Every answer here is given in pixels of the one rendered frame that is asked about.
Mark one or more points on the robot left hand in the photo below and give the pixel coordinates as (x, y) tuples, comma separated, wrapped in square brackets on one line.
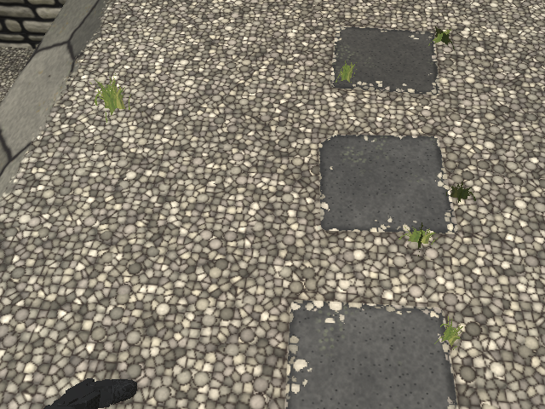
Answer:
[(93, 395)]

